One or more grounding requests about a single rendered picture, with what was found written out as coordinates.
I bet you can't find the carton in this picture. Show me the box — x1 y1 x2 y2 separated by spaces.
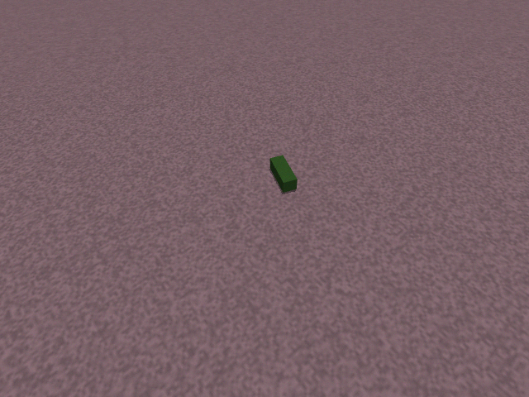
270 155 298 193

